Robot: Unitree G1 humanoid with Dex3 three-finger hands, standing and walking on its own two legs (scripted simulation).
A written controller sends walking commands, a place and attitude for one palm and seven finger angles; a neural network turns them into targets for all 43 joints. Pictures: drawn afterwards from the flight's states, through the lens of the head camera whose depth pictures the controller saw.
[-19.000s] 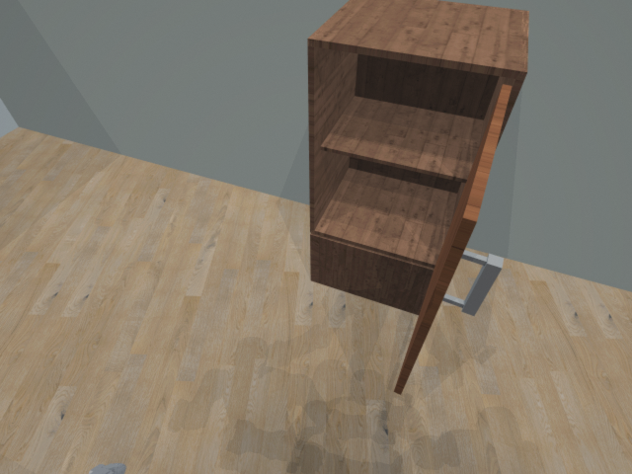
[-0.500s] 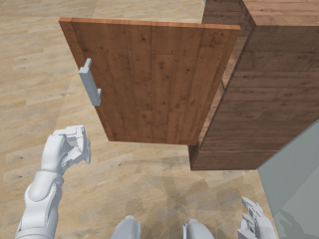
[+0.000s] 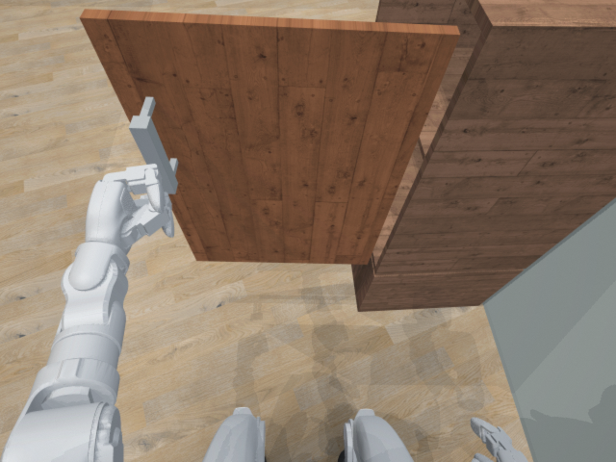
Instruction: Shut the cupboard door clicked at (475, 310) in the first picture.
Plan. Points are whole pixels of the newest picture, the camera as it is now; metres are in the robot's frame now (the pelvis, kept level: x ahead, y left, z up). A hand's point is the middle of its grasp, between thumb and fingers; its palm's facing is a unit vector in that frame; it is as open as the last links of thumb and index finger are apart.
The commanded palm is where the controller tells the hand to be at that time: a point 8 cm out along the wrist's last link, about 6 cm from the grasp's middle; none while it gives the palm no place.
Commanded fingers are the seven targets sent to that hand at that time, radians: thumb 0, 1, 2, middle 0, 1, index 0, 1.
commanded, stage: bring the fist close to the handle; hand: left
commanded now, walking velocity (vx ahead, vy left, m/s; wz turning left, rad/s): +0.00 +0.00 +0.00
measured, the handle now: (159, 148) +0.53 +0.22 +0.05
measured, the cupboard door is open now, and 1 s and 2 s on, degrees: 86 83 67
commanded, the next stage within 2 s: push the door shut along its arc in 0.46 s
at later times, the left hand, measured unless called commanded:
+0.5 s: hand (169, 199) +0.44 +0.18 +0.05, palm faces -0.02 -1.00 -0.04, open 3.1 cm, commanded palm +0.41 +0.23 +0.05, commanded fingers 0.00 0.90 0.90 -1.30 -1.50 -1.30 -1.50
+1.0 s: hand (174, 173) +0.48 +0.18 +0.06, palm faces -0.12 -0.99 -0.05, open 3.1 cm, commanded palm +0.48 +0.22 +0.05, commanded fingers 0.00 0.90 0.90 -1.30 -1.50 -1.30 -1.50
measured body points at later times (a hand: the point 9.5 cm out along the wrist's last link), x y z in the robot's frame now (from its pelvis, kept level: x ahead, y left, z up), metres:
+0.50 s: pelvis +0.00 +0.00 +0.00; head +0.11 +0.01 +0.44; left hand +0.43 +0.24 +0.06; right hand +0.05 -0.27 -0.11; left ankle +0.03 +0.12 -0.65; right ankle +0.02 -0.13 -0.65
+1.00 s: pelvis -0.01 +0.00 -0.02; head +0.12 +0.01 +0.41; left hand +0.48 +0.24 +0.06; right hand +0.04 -0.27 -0.13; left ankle +0.03 +0.12 -0.65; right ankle +0.02 -0.13 -0.65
